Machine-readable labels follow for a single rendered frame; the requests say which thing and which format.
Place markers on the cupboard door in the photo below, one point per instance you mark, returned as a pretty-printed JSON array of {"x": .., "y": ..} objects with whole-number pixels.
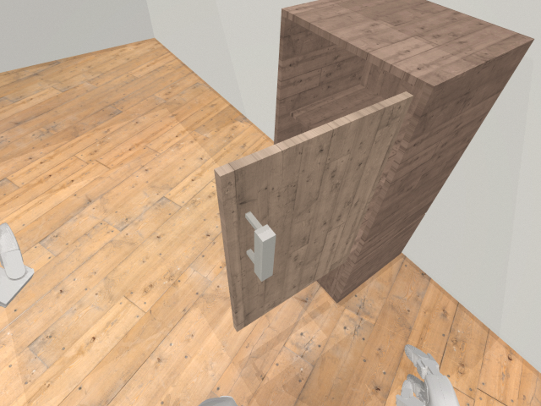
[{"x": 313, "y": 190}]

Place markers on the handle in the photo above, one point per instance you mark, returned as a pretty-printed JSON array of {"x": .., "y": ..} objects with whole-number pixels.
[{"x": 264, "y": 248}]

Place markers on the right robot hand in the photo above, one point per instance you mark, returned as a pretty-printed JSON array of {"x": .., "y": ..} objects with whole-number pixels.
[{"x": 436, "y": 390}]

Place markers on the left robot hand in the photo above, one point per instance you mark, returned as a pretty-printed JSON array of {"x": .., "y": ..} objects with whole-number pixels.
[{"x": 15, "y": 274}]

